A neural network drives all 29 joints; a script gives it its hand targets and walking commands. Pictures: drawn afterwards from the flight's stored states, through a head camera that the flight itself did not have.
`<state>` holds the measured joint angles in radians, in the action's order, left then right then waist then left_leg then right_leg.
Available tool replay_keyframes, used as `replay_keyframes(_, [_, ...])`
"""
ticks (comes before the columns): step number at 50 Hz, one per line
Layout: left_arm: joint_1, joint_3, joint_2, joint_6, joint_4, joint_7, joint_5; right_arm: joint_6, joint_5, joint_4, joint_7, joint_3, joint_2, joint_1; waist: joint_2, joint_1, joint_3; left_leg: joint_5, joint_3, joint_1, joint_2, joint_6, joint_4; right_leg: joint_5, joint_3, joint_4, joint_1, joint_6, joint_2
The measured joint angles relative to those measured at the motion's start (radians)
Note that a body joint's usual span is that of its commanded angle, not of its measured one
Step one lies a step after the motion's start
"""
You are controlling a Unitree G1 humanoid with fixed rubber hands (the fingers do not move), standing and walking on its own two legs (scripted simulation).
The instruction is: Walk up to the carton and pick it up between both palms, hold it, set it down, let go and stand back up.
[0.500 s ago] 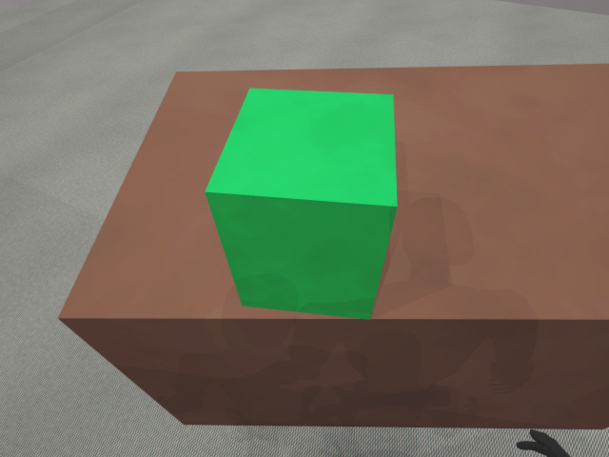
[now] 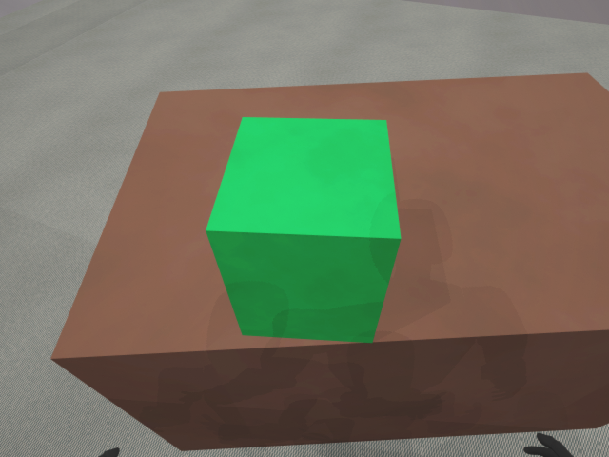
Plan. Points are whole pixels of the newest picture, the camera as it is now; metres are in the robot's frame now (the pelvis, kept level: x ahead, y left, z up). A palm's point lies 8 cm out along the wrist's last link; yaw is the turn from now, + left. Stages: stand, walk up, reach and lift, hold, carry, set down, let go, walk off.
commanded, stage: walk up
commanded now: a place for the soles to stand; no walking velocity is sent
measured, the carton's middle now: (309, 234) +0.41 +0.02 +0.06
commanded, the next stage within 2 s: stand in 0.56 s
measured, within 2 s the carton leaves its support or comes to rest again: neither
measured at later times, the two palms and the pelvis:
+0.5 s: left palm out of the picture +0.07 +0.29 -0.11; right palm out of the picture +0.08 -0.32 -0.11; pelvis -0.01 -0.02 +0.00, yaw +0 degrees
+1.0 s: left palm out of the picture +0.05 +0.27 -0.11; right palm out of the picture +0.05 -0.33 -0.11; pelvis -0.02 -0.03 +0.01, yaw +0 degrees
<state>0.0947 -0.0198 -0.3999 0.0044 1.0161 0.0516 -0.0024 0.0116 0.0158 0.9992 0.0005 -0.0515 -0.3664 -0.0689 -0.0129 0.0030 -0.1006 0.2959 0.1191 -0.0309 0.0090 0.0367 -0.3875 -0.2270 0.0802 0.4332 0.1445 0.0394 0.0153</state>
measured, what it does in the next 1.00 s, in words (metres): stands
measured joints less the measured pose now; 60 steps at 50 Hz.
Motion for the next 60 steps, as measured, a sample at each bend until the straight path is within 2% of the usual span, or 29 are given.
replay_keyframes(15, [0.024,-0.008,0.032,0.002,0.048,0.003,-0.004,0.005,-0.011,0.051,0.002,-0.007,0.022,-0.021,0.018,-0.001,0.001,-0.012,0.005,0.01,-0.014,-0.014,0.017,0.01,-0.004,-0.009,-0.004,-0.014,-0.011])
replay_keyframes(23, [0.008,-0.004,0.043,0.001,0.076,-0.012,0.006,-0.013,-0.003,0.059,0.014,0.006,0.018,-0.005,0.022,0.003,-0.002,-0.046,0.001,0.011,-0.023,-0.024,0.058,0.047,-0.011,-0.059,-0.009,-0.022,-0.019])
replay_keyframes(60, [0.027,-0.011,0.063,0.011,0.081,-0.033,0.006,-0.036,-0.01,0.081,0.02,0.009,0.022,-0.074,0.026,0.006,0.042,-0.09,-0.016,-0.019,-0.053,-0.054,0.081,0.105,-0.027,-0.113,0.005,-0.05,-0.045])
